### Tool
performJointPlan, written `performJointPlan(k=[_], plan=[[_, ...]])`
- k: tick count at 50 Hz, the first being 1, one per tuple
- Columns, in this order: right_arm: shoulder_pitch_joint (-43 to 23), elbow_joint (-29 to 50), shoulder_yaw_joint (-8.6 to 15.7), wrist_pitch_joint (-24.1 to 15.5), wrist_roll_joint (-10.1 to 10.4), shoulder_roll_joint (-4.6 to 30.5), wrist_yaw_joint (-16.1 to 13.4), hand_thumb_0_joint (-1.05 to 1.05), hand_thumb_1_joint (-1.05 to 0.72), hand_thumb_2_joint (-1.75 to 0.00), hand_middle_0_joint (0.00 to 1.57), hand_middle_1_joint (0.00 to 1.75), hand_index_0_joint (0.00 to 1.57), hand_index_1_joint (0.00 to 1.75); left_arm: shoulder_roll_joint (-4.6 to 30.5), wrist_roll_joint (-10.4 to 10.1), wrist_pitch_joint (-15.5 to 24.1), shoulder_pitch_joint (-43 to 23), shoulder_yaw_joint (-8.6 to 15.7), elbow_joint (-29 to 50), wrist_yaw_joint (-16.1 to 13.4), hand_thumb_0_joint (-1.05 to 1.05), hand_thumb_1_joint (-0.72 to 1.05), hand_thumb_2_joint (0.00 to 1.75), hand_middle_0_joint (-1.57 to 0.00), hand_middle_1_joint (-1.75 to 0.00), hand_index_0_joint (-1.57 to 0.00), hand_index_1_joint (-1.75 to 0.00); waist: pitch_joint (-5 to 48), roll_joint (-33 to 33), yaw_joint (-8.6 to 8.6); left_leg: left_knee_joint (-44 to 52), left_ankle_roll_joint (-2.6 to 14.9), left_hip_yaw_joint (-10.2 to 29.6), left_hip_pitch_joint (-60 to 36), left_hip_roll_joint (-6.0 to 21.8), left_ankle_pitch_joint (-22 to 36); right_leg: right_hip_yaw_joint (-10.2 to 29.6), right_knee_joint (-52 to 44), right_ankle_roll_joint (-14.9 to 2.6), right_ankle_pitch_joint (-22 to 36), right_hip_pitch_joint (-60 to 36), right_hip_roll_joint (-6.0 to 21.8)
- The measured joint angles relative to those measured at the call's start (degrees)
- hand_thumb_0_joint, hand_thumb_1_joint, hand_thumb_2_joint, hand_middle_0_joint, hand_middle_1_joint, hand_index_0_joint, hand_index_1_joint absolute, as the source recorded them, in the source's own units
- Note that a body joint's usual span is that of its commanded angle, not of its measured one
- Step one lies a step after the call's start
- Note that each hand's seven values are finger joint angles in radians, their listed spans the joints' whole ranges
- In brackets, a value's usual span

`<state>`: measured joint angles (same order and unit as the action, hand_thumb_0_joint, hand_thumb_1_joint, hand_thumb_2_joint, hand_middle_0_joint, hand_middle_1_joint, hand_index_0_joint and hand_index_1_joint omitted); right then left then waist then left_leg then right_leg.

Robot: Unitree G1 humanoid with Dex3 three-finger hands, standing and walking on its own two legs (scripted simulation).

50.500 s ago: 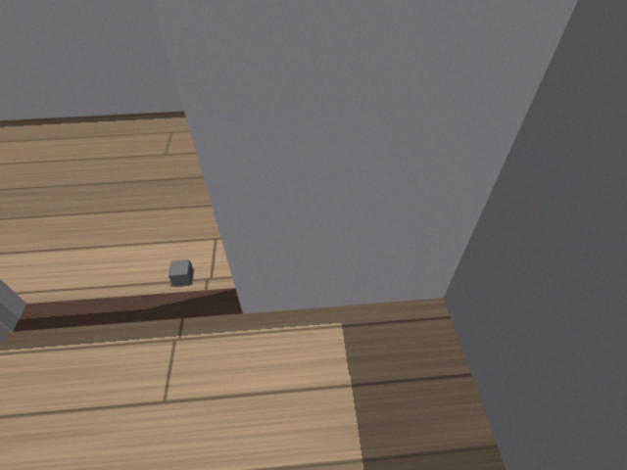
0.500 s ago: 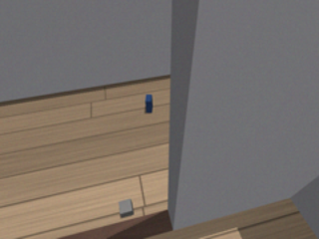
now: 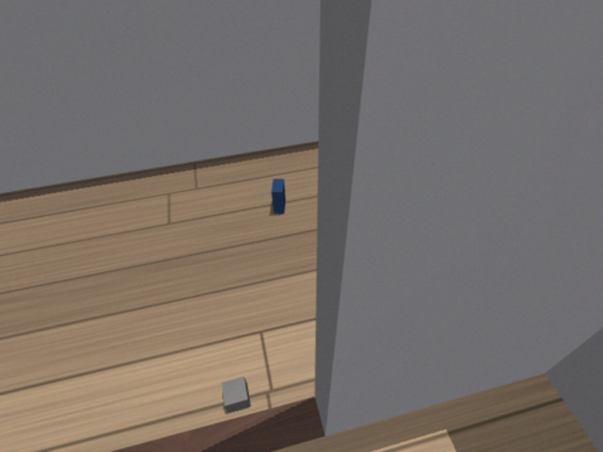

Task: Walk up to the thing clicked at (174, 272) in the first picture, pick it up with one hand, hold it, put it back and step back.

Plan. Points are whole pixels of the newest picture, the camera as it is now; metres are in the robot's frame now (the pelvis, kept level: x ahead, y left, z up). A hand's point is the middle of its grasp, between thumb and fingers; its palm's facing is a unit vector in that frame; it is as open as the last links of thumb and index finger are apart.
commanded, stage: step back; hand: left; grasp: from above
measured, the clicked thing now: (236, 394) +0.44 +0.24 -0.75
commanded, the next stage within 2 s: none
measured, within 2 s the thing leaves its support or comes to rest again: neither
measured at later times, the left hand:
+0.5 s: hand out of the picture +0.00 +0.24 -0.16, palm faces -0.01 -0.90 -0.44, open 7.4 cm
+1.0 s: hand out of the picture -0.10 +0.27 -0.17, palm faces +0.00 -0.92 -0.40, open 7.4 cm
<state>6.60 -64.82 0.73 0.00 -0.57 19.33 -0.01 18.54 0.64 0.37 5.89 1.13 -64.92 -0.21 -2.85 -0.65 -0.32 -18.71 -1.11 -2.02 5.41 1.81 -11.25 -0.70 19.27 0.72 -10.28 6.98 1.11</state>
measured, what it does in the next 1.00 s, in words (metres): walks backwards: left foot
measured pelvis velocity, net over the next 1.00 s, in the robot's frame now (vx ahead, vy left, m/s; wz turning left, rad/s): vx -0.19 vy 0.00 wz -0.01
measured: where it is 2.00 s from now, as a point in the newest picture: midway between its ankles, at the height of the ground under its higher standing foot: outside the picture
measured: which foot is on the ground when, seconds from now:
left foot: down 0.00-0.32, up 0.34-0.66, down 0.68-1.00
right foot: down 0.00-0.72, up 0.74-1.00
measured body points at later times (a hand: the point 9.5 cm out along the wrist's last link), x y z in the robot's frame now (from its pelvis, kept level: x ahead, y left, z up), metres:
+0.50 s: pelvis -0.09 -0.03 -0.03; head -0.02 -0.05 +0.42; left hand +0.01 +0.29 -0.13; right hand +0.03 -0.35 -0.16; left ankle -0.12 +0.12 -0.67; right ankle +0.00 -0.13 -0.75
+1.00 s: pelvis -0.19 +0.00 -0.02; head -0.12 +0.01 +0.42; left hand -0.10 +0.32 -0.15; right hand -0.08 -0.31 -0.13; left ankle -0.17 +0.11 -0.75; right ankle -0.21 -0.13 -0.72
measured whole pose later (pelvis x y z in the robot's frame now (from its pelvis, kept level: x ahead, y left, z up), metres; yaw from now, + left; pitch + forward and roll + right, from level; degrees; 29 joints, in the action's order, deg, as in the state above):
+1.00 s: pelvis -0.19 +0.00 -0.02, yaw +0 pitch -1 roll -1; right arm 7.3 -49.2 2.6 2.5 -1.2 21.4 -0.6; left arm 22.4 0.9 -2.4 9.2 4.8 -49.6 -1.4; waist -10.3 0.7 0.2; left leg -36.7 1.7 -1.9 17.1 0.7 -18.1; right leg 4.8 51.0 1.2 -27.5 19.9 -3.0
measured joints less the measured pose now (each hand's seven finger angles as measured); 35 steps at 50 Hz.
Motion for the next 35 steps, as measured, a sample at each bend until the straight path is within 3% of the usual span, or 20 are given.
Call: performJointPlan(k=[5,10,14,16,17,19,21,23,26,29,32,34,35], plan=[[-2.0,3.3,1.0,1.3,1.1,0.8,0.4,0.0,-0.91,-0.89,0.2,0.3,0.2,0.3,1.9,-0.9,-0.9,-0.9,1.1,4.3,-0.2,0.0,0.9,0.89,-0.21,-0.3,-0.2,-0.3,-3.1,0.8,-0.37,-5.9,0.3,-0.2,4.9,0.0,-1.6,0.4,6.4,-0.34,-1.8,5.2,0.1],[-3.3,6.7,2.2,2.6,1.2,2.0,0.6,0.0,-0.9,-0.89,0.2,0.3,0.2,0.3,4.2,-0.4,-1.9,-1.7,1.5,8.0,-0.3,0.0,0.9,0.9,-0.21,-0.3,-0.2,-0.3,-5.6,1.5,-0.42,-11.9,0.39,-0.6,9.3,0.1,-3.1,1.0,13.7,-0.97,-3.7,10.5,0.1],[-3.8,9.3,2.9,3.5,0.8,3.1,0.7,0.0,-0.9,-0.89,0.2,0.3,0.2,0.3,5.1,0.1,-2.3,-1.2,2.1,10.0,0.0,0.0,0.9,0.9,-0.21,-0.3,-0.2,-0.3,-6.9,1.1,-0.24,-18.4,0.07,-0.5,12.7,0.7,-5.4,1.1,20.8,-2.51,-6.4,14.3,-0.5],[-3.8,10.4,3.3,4.2,0.7,3.8,0.7,0.01,-0.9,-0.89,0.2,0.3,0.2,0.3,4.9,0.3,-2.3,-0.2,2.5,10.5,0.3,0.0,0.9,0.9,-0.21,-0.3,-0.2,-0.3,-6.9,-0.2,-0.17,-22.5,0.45,0.2,14.6,1.7,-7.2,0.4,23.5,-2.3,-7.3,15.5,-1.3],[-3.9,10.7,3.5,4.5,0.8,4.0,0.5,0.01,-0.91,-0.89,0.2,0.3,0.2,0.3,4.6,0.5,-2.1,0.3,2.6,10.7,0.4,0.0,0.9,0.9,-0.21,-0.3,-0.2,-0.3,-6.9,-0.8,-0.23,-25.7,1.2,1.8,16.1,1.1,-10.2,0.0,24.4,-2.5,-7.6,16.0,-1.5],[-4.3,11.2,3.7,5.1,0.8,4.3,0.0,0.01,-0.91,-0.89,0.2,0.3,0.2,0.3,3.9,1.3,-2.0,1.2,2.5,11.3,0.5,0.0,0.9,0.9,-0.21,-0.3,-0.2,-0.3,-7.2,-0.8,0.52,-36.4,1.8,6.6,19.6,-3.6,-17.3,0.5,24.6,-3.11,-7.0,16.9,-1.1],[-4.0,11.8,3.8,4.8,1.3,4.6,-0.2,0.01,-0.91,-0.9,0.2,0.3,0.2,0.3,2.8,1.6,-2.3,1.2,2.2,11.5,0.2,0.0,0.9,0.89,-0.21,-0.3,-0.2,-0.3,-7.9,-1.3,1.22,-45.8,1.83,9.4,21.9,-6.9,-17.6,0.7,22.2,-3.23,-5.0,16.7,-1.0],[-2.7,12.1,3.6,4.1,1.5,4.8,-0.2,0.0,-0.91,-0.9,0.2,0.3,0.2,0.3,1.9,1.8,-2.7,0.9,2.2,11.8,0.0,0.0,0.9,0.89,-0.21,-0.3,-0.2,-0.3,-7.9,-1.9,1.56,-49.9,1.26,10.0,22.3,-8.0,-16.2,0.3,19.3,-3.22,-2.8,16.4,-0.9],[0.1,11.6,2.8,4.0,1.1,4.9,-0.1,0.0,-0.91,-0.9,0.2,0.3,0.2,0.3,1.1,2.0,-2.5,0.5,2.3,13.3,-0.5,0.01,0.9,0.89,-0.21,-0.3,-0.2,-0.3,-7.3,-2.0,1.84,-48.3,0.22,9.2,19.9,-7.7,-16.3,-0.7,16.4,-3.2,-0.6,16.6,-0.2],[2.2,10.7,2.1,4.5,0.4,4.7,-0.2,0.0,-0.91,-0.89,0.2,0.3,0.2,0.3,0.9,1.9,-2.0,0.1,2.4,15.3,-0.8,0.0,0.9,0.89,-0.21,-0.3,-0.2,-0.3,-7.3,-1.6,1.77,-40.7,0.06,8.0,15.9,-6.4,-18.1,-1.8,15.4,-2.78,0.8,17.2,0.7],[3.1,10.3,1.9,4.4,-0.1,4.3,0.0,0.0,-0.91,-0.89,0.2,0.3,0.2,0.3,1.6,1.6,-2.1,-0.2,2.5,16.7,-0.9,0.0,0.9,0.89,-0.21,-0.3,-0.21,-0.3,-7.5,-0.7,1.18,-30.4,1.15,6.0,11.7,-4.5,-17.8,-2.7,15.6,-2.03,1.9,18.4,1.6],[3.8,10.4,2.1,3.8,-0.3,4.1,0.4,0.0,-0.91,-0.89,0.2,0.3,0.2,0.3,2.4,1.2,-2.6,-0.3,2.5,17.1,-0.7,0.0,0.9,0.89,-0.21,-0.3,-0.21,-0.3,-7.2,0.1,0.47,-21.6,2.25,4.2,8.4,-3.6,-13.8,-3.0,16.7,-1.26,2.3,19.8,2.3],[3.8,10.3,2.4,3.6,-0.7,3.6,0.5,0.0,-0.91,-0.89,0.2,0.3,0.2,0.3,3.1,1.1,-2.9,-0.4,2.6,17.1,-0.7,0.0,0.9,0.89,-0.21,-0.3,-0.21,-0.3,-7.4,1.6,0.32,-20.0,2.38,3.4,7.8,-4.4,-13.0,-2.3,17.6,-0.94,2.3,20.5,3.2]])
